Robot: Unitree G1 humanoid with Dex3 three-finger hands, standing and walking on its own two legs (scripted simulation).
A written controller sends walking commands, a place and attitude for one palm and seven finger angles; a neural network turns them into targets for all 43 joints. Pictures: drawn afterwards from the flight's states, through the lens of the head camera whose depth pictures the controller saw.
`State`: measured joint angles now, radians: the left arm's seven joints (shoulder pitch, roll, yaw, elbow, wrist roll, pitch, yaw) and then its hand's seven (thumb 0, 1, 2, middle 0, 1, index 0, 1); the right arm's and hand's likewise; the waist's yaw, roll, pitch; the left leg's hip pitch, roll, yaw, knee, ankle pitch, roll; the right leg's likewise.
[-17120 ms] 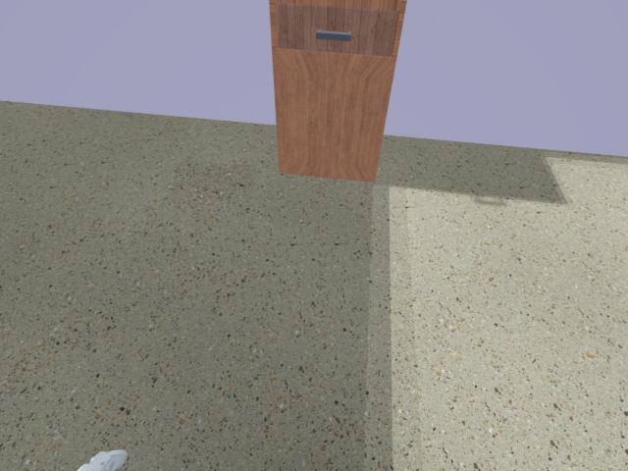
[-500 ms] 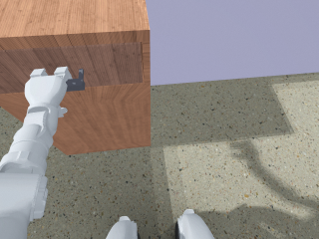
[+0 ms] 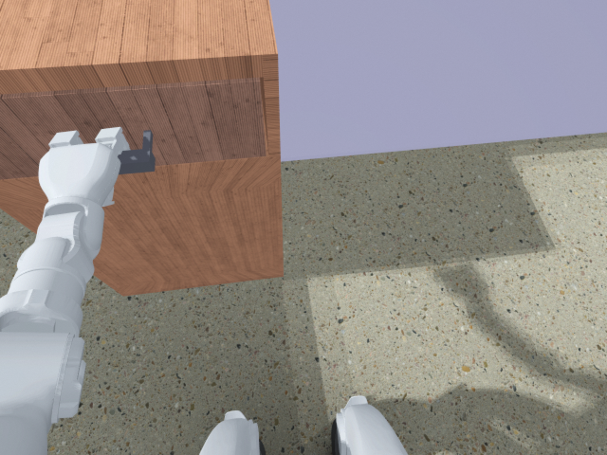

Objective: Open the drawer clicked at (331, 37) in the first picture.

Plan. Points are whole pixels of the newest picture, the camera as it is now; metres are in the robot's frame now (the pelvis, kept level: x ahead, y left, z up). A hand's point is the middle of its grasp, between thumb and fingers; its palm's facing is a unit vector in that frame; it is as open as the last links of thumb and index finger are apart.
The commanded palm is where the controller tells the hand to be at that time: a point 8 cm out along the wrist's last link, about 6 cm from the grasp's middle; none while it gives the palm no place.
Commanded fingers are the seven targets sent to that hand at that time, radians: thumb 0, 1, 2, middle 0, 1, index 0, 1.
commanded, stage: pull the drawer open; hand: left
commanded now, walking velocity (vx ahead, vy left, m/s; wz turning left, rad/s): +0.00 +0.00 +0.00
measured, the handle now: (105, 152) +0.53 +0.26 +0.02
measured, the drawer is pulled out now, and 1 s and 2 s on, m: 0.00 0.12 0.24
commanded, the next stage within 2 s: none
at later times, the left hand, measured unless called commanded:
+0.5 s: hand (98, 225) +0.42 +0.26 -0.01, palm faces -0.02 -0.04 -1.00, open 5.8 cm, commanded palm +0.39 +0.25 +0.04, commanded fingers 0.00 0.90 0.90 -0.40 -1.35 -0.40 -1.35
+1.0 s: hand (93, 276) +0.35 +0.25 +0.00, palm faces -0.03 -0.03 -1.00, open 5.8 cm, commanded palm +0.32 +0.25 +0.04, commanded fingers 0.00 0.90 0.90 -0.40 -1.35 -0.40 -1.35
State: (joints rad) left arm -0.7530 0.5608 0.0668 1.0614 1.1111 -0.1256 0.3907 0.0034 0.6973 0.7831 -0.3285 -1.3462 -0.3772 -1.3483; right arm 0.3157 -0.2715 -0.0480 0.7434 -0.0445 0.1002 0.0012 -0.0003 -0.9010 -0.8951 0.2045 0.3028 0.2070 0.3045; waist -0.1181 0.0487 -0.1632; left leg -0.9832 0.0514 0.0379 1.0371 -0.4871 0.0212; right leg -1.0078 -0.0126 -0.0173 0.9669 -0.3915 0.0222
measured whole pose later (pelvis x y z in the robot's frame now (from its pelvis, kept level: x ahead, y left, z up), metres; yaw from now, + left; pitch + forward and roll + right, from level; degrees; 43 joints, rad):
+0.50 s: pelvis +0.02 +0.00 +0.01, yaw +0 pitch +21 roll -2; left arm -0.49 0.45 0.03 0.85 1.10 -0.11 0.45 0.00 0.71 0.80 -0.29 -1.35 -0.36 -1.34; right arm 0.27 -0.26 -0.07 0.71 -0.03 0.12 0.01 0.00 -0.90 -0.90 0.20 0.30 0.21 0.30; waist -0.05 0.04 -0.17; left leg -0.84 0.04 0.06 0.96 -0.49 0.03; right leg -0.88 -0.02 0.00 0.90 -0.40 0.03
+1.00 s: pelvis +0.01 -0.01 +0.02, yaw +1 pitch +16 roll -1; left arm -0.24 0.39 -0.01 0.66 1.10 -0.05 0.47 0.01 0.70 0.80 -0.31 -1.34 -0.38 -1.35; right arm 0.21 -0.25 -0.06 0.69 -0.02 0.10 -0.02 0.00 -0.90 -0.90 0.20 0.30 0.21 0.30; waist -0.01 0.04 -0.15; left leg -0.73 0.04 0.04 0.90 -0.46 0.01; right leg -0.77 -0.02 -0.02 0.87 -0.39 0.01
